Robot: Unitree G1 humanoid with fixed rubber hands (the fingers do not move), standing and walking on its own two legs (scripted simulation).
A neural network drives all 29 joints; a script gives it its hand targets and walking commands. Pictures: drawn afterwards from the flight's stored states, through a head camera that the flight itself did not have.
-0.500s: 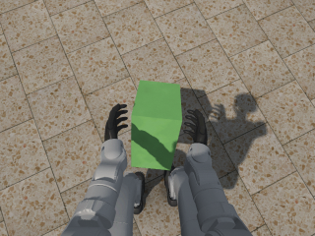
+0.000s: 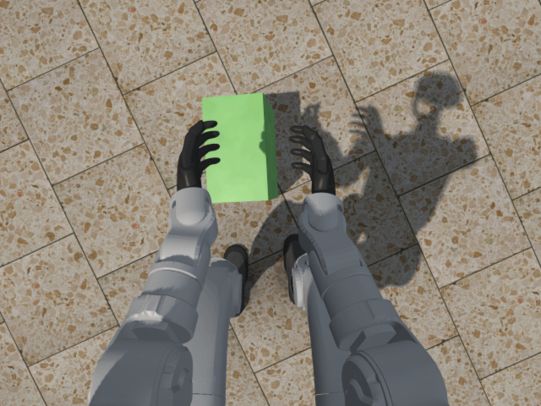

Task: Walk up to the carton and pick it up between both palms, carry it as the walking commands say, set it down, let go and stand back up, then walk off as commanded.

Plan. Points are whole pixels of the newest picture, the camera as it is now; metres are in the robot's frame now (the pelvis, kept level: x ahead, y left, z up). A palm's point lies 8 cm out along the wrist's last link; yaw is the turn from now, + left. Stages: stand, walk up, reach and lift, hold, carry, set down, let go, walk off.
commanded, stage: set down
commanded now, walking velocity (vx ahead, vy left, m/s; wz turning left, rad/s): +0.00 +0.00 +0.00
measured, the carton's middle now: (244, 153) +0.47 +0.06 -0.55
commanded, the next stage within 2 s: none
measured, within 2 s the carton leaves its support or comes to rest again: neither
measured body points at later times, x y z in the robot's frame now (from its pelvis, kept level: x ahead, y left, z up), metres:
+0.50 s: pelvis -0.05 +0.01 -0.06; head +0.31 -0.01 +0.20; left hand +0.44 +0.09 -0.24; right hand +0.42 -0.07 -0.24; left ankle +0.07 +0.11 -0.62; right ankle +0.09 -0.08 -0.62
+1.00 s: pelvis -0.04 +0.01 -0.13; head +0.35 +0.01 +0.09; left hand +0.48 +0.09 -0.33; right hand +0.47 -0.05 -0.34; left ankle +0.07 +0.11 -0.62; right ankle +0.09 -0.08 -0.62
